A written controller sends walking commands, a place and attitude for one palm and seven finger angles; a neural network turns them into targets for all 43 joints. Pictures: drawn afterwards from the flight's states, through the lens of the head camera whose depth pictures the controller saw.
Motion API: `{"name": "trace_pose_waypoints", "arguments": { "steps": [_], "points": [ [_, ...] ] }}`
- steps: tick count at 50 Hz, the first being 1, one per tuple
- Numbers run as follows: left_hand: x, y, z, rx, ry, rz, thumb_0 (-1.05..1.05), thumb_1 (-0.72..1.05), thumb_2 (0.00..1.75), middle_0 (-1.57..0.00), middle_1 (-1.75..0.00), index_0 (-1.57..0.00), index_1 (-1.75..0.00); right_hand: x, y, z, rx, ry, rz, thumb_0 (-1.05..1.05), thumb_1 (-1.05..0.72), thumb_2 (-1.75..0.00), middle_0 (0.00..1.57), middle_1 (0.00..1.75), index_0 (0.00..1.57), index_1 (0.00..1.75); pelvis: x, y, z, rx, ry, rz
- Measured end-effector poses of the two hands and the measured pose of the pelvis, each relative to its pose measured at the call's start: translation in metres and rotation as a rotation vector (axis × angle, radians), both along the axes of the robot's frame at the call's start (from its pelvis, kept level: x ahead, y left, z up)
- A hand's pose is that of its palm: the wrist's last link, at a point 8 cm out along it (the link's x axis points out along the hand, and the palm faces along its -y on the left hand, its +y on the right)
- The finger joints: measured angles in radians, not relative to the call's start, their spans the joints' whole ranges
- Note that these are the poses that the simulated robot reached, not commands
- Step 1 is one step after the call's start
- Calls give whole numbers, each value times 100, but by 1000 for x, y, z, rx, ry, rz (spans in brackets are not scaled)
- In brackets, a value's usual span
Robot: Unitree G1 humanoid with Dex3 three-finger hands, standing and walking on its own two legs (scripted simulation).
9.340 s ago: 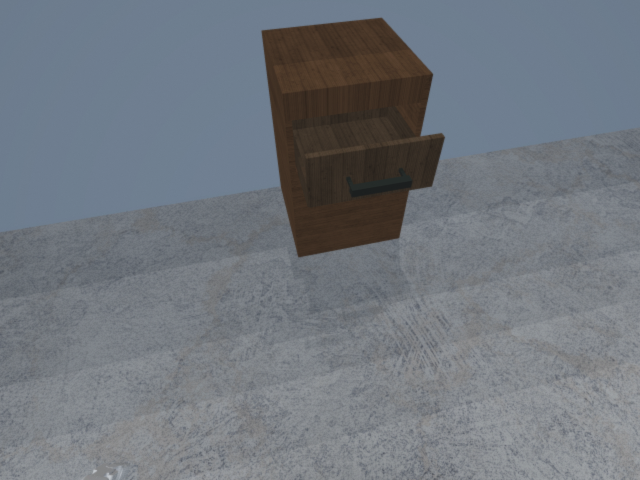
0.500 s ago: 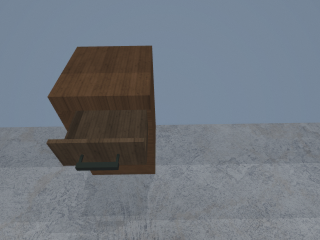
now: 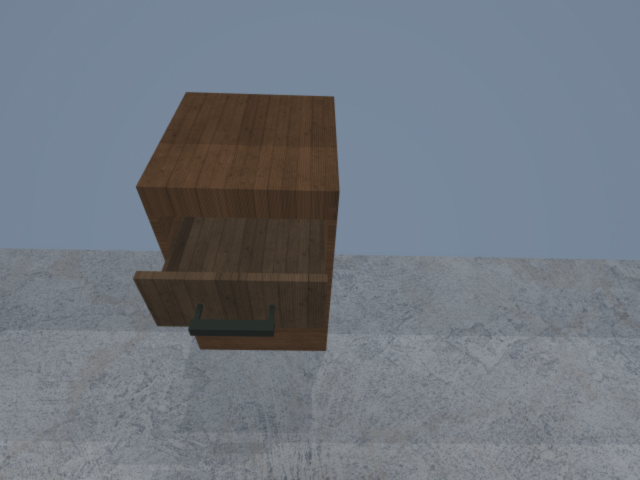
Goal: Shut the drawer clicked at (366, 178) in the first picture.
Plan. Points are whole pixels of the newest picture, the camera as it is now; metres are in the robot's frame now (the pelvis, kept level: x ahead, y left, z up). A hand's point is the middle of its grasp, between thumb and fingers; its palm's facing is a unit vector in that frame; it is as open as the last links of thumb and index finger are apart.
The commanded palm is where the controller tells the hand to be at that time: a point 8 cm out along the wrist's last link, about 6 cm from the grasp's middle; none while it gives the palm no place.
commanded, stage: shuffle to correct the standing spot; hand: left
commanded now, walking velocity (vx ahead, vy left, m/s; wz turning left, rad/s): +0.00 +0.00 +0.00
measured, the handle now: (234, 318) +0.47 +0.21 -0.23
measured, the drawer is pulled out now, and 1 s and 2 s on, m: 0.18 0.18 0.18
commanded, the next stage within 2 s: come to a stop and stand still in 0.30 s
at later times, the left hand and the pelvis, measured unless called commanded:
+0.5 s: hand out of the picture +0.01 +0.14 -0.18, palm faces +0.04 -0.99 -0.13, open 7.3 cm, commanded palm none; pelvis +0.04 -0.01 +0.00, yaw +0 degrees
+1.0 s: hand out of the picture +0.03 +0.16 -0.18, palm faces +0.02 -0.97 -0.22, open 7.3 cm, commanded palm none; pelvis +0.01 -0.02 -0.01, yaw +1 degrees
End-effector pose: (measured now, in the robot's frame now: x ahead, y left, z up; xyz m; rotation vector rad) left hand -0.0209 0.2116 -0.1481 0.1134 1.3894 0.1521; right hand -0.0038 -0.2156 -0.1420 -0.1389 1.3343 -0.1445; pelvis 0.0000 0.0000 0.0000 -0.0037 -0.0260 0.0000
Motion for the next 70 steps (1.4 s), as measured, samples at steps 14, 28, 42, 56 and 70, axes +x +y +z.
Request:
{"name": "trace_pose_waypoints", "arguments": {
  "steps": [14,28,42,56,70],
  "points": [
    [-5,1,-3,-35,63,-20,0,91,90,-20,-30,-20,-30,0,11,1,0,36,-17,1,-91,-90,20,30,20,30,13,10,1,2,-2,-10],
    [35,-31,-5,-41,40,13,0,91,90,-20,-30,-20,-30,21,-1,-7,23,92,-19,1,-91,-90,20,30,20,30,50,-13,-4,2,13,10],
    [48,-17,2,35,-19,18,1,92,90,-20,-30,-20,-30,57,-30,-4,-16,4,16,2,-93,-90,20,30,20,30,33,-22,-2,13,-2,14],
    [37,11,8,62,-123,-42,0,91,90,-20,-30,-20,-30,46,-26,4,-16,-128,64,1,-92,-90,20,30,20,30,-8,-11,-4,-4,-21,16],
    [-10,5,2,12,-10,-8,0,91,90,-20,-30,-20,-30,-15,-14,2,-10,43,38,1,-91,-90,20,30,20,30,-14,-4,0,-3,0,24]
  ]
}}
